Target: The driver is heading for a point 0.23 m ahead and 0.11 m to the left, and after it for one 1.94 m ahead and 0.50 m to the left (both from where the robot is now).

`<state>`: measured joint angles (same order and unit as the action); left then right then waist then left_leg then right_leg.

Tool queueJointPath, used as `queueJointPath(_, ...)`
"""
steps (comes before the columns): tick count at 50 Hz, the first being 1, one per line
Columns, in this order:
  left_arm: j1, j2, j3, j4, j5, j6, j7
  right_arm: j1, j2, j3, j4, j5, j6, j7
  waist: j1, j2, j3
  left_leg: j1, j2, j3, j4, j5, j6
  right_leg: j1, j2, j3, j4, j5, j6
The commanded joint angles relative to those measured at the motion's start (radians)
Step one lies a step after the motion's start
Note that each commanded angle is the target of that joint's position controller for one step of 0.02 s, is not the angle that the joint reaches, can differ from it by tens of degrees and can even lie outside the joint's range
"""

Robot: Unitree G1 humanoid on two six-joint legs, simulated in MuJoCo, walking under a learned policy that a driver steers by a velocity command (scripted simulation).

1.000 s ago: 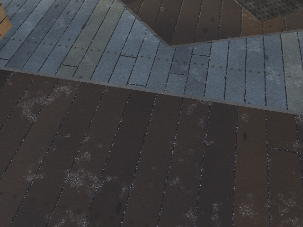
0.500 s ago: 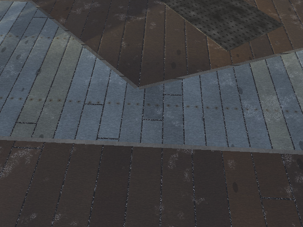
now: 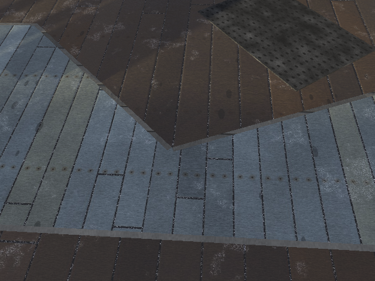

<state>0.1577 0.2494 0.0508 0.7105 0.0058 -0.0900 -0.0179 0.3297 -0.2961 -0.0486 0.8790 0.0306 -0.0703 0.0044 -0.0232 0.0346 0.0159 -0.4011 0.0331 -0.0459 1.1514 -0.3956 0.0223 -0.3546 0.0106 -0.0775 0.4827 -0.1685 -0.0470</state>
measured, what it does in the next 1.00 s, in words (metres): walks ahead, turning left: left foot, then right foot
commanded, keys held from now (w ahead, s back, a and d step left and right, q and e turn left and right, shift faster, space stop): w+q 0.60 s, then w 0.40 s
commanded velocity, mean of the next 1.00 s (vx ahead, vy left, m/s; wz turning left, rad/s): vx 0.50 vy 0.00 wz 0.40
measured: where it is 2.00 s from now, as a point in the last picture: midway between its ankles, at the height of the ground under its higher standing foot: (115, 161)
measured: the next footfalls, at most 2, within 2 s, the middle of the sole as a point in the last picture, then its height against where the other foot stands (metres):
left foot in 0.42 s outside the picture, level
right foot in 0.90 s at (178, 222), level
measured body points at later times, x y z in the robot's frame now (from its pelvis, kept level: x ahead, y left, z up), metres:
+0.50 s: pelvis +0.26 +0.07 -0.02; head +0.30 +0.09 +0.43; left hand +0.25 +0.36 -0.14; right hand +0.50 -0.14 -0.11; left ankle +0.32 +0.16 -0.73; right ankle +0.13 -0.10 -0.64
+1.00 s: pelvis +0.55 +0.12 -0.01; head +0.58 +0.12 +0.44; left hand +0.60 +0.43 -0.09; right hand +0.72 -0.11 -0.13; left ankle +0.36 +0.17 -0.65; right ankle +0.66 +0.06 -0.74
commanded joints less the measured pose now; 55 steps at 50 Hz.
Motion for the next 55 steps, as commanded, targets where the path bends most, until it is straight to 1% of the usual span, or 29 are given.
queueJointPath(1,0.062,0.092,0.031,-0.010,0.007,-0.022,0.000,-0.006,-0.079,-0.029,-0.075,0.001,0.008,-0.005,0.025,-0.138,-0.049,-0.231,0.104,-0.060,0.021,0.108,-0.008,0.231,-0.278,0.279,-0.309,0.051,-0.160)
queueJointPath(4,0.056,0.114,0.043,0.020,0.010,-0.037,0.005,-0.030,-0.048,-0.029,-0.091,-0.003,0.033,-0.008,0.004,-0.101,-0.008,-0.264,0.109,-0.073,-0.032,0.190,-0.026,0.186,-0.277,0.158,-0.356,0.167,-0.163)
queueJointPath(7,0.075,0.132,0.049,0.047,0.013,-0.034,0.018,-0.092,-0.039,-0.029,-0.115,-0.007,0.031,0.000,0.016,-0.088,0.011,-0.310,0.102,-0.073,-0.172,0.344,-0.034,0.222,-0.258,0.051,-0.364,0.227,-0.146)
queueJointPath(11,0.115,0.163,0.057,0.071,0.004,-0.022,0.030,-0.233,-0.012,-0.015,-0.163,-0.012,0.024,0.026,0.071,-0.068,0.051,-0.284,0.086,0.009,-0.388,0.475,-0.017,0.266,-0.253,-0.052,-0.368,0.239,-0.119)
queueJointPath(15,0.177,0.188,0.068,0.105,-0.014,0.008,0.034,-0.336,-0.012,-0.011,-0.227,-0.009,0.024,0.049,0.104,-0.067,0.082,-0.336,0.068,0.062,-0.490,0.385,0.018,0.421,-0.298,-0.089,-0.308,0.319,-0.106)
queueJointPath(18,0.157,0.224,0.077,0.104,-0.024,0.031,0.042,-0.305,-0.046,-0.029,-0.253,-0.007,0.028,0.062,0.055,-0.114,0.028,-0.218,-0.005,0.139,-0.510,0.236,0.069,0.481,-0.309,-0.129,-0.155,0.714,-0.073)
queueJointPath(19,0.145,0.238,0.080,0.100,-0.026,0.040,0.046,-0.232,-0.073,-0.044,-0.243,-0.005,0.031,0.061,0.009,-0.133,-0.022,-0.114,-0.047,0.166,-0.509,0.189,0.093,0.478,-0.302,-0.142,-0.039,0.868,-0.060)
queueJointPath(20,0.126,0.242,0.079,0.095,-0.030,0.047,0.050,-0.093,-0.118,-0.071,-0.211,-0.003,0.031,0.054,-0.073,-0.123,-0.095,0.082,-0.091,0.177,-0.569,0.226,0.126,0.422,-0.272,-0.166,0.149,0.900,-0.034)
queueJointPath(21,0.127,0.223,0.069,0.083,-0.022,0.042,0.055,0.074,-0.195,-0.108,-0.170,-0.004,0.039,0.036,-0.150,-0.064,-0.184,0.388,-0.055,0.062,-0.609,0.275,0.174,0.213,-0.233,-0.170,0.421,0.683,0.012)
queueJointPath(22,0.221,0.066,0.020,0.027,0.020,0.015,0.038,0.078,-0.317,-0.130,-0.165,0.002,0.037,0.022,-0.039,0.220,-0.255,0.757,0.217,-0.473,-0.650,0.204,0.355,-0.274,-0.043,-0.118,0.795,-0.280,0.082)
queueJointPath(23,0.144,0.112,0.017,0.010,-0.014,-0.031,0.023,0.113,-0.260,-0.107,-0.199,-0.009,0.024,0.025,-0.091,0.131,-0.417,0.849,0.313,-0.802,-0.820,0.081,0.431,-0.412,0.026,0.137,0.941,-0.443,0.075)
queueJointPath(24,0.033,0.166,0.032,-0.021,-0.055,-0.054,0.013,0.087,-0.194,-0.089,-0.191,-0.019,0.013,0.027,-0.117,0.070,-0.287,0.779,0.283,-0.655,-0.848,0.136,0.368,-0.503,-0.030,0.172,0.934,-0.353,0.050)
queueJointPath(25,0.016,0.155,0.026,-0.027,-0.049,-0.065,0.015,0.028,-0.161,-0.079,-0.196,-0.012,0.006,0.026,-0.075,0.013,-0.192,0.634,0.241,-0.527,-0.845,0.205,0.329,-0.484,-0.075,0.167,0.846,-0.266,0.033)
queueJointPath(26,0.016,0.159,0.031,-0.015,-0.020,-0.064,0.023,-0.049,-0.124,-0.068,-0.210,-0.011,0.006,0.025,-0.028,-0.027,-0.121,0.476,0.201,-0.427,-0.853,0.305,0.300,-0.416,-0.108,0.162,0.754,-0.220,0.038)
queueJointPath(27,0.035,0.174,0.041,-0.010,-0.005,-0.054,0.024,-0.097,-0.098,-0.057,-0.230,-0.022,0.005,0.020,0.011,-0.012,-0.095,0.362,0.176,-0.366,-0.875,0.396,0.291,-0.334,-0.129,0.168,0.702,-0.187,0.045)
queueJointPath(31,0.031,0.126,0.033,-0.024,0.009,-0.012,0.025,-0.100,-0.133,-0.065,-0.235,-0.022,-0.001,0.002,0.045,-0.010,-0.051,0.183,0.130,-0.249,-0.929,0.537,0.286,-0.260,-0.123,0.130,0.514,-0.089,0.097)
queueJointPath(35,-0.104,0.080,0.008,-0.047,0.006,-0.014,0.011,-0.043,-0.130,-0.061,-0.204,-0.015,0.002,-0.012,-0.021,0.031,-0.027,0.141,0.059,-0.131,-0.927,0.467,0.212,-0.182,-0.082,0.101,0.202,0.227,0.105)
queueJointPath(40,-0.214,0.115,0.014,-0.084,-0.013,-0.029,-0.011,0.042,-0.139,-0.060,-0.160,-0.011,0.005,-0.008,-0.070,0.049,0.009,0.272,0.133,-0.211,-0.873,0.354,0.194,-0.200,-0.056,0.113,0.050,0.245,0.064)
queueJointPath(43,-0.173,0.140,0.025,-0.085,-0.012,-0.038,-0.018,0.044,-0.148,-0.064,-0.149,-0.015,0.016,-0.012,-0.036,0.079,0.010,0.360,0.173,-0.255,-0.805,0.465,0.171,-0.166,-0.042,0.101,0.010,0.120,0.018)
queueJointPath(44,-0.102,0.154,0.035,-0.067,-0.009,-0.041,-0.015,0.024,-0.145,-0.062,-0.152,-0.014,0.019,-0.013,0.008,0.081,-0.020,0.364,0.149,-0.236,-0.734,0.601,0.152,-0.070,-0.019,0.074,-0.027,0.115,-0.006)
queueJointPath(45,0.020,0.189,0.052,-0.035,-0.002,-0.044,-0.010,0.015,-0.120,-0.052,-0.159,-0.019,0.020,-0.013,0.065,0.060,-0.111,0.329,0.093,-0.190,-0.581,0.697,0.125,0.119,-0.037,0.085,-0.018,0.154,-0.043)
queueJointPath(46,0.191,0.247,0.065,-0.016,0.010,-0.044,-0.005,0.012,-0.080,-0.032,-0.185,-0.036,0.020,-0.016,0.133,-0.040,-0.265,0.176,0.021,-0.125,-0.293,0.506,0.084,0.391,-0.200,0.271,0.010,0.182,-0.114)
queueJointPath(47,0.266,0.312,0.085,0.027,0.007,-0.034,-0.014,0.171,-0.002,-0.011,-0.189,-0.011,0.003,-0.013,0.071,-0.362,-0.374,-0.209,-0.135,-0.058,0.049,-0.107,0.008,0.714,-0.401,0.735,-0.090,-0.035,-0.286)
queueJointPath(48,0.271,0.212,0.060,0.027,-0.024,-0.029,-0.017,0.121,-0.093,-0.023,-0.174,-0.001,-0.006,-0.011,0.112,-0.258,-0.318,-0.352,-0.088,-0.136,0.151,-0.176,0.008,0.703,-0.396,0.835,-0.174,-0.291,-0.266)
queueJointPath(49,0.209,0.166,0.045,0.017,-0.022,-0.023,-0.011,0.000,-0.137,-0.036,-0.199,0.006,-0.009,-0.007,0.126,-0.167,-0.172,-0.404,-0.040,-0.113,0.164,-0.086,0.013,0.580,-0.359,0.684,-0.193,-0.301,-0.216)
queueJointPath(50,0.147,0.156,0.037,0.006,-0.007,-0.016,-0.008,-0.065,-0.124,-0.031,-0.217,-0.005,-0.012,-0.009,0.101,-0.089,-0.102,-0.377,0.006,-0.070,0.124,-0.005,0.015,0.450,-0.318,0.576,-0.209,-0.205,-0.191)
queueJointPath(51,0.112,0.138,0.029,0.005,-0.001,-0.013,-0.009,-0.096,-0.113,-0.034,-0.226,-0.021,-0.014,-0.008,0.080,-0.074,-0.044,-0.354,0.034,-0.059,0.059,0.045,0.010,0.349,-0.285,0.506,-0.234,-0.101,-0.190)
queueJointPath(52,0.095,0.124,0.022,0.004,0.008,-0.016,-0.007,-0.080,-0.100,-0.036,-0.224,-0.024,-0.011,-0.006,0.050,-0.098,-0.038,-0.296,0.060,-0.058,0.016,0.080,0.008,0.287,-0.256,0.451,-0.256,-0.022,-0.181)
queueJointPath(55,0.101,0.136,0.024,0.022,-0.006,-0.023,-0.005,-0.055,-0.056,-0.027,-0.218,-0.022,0.002,-0.005,0.024,-0.121,-0.036,-0.256,0.077,-0.028,-0.091,0.106,-0.014,0.224,-0.232,0.347,-0.305,0.121,-0.196)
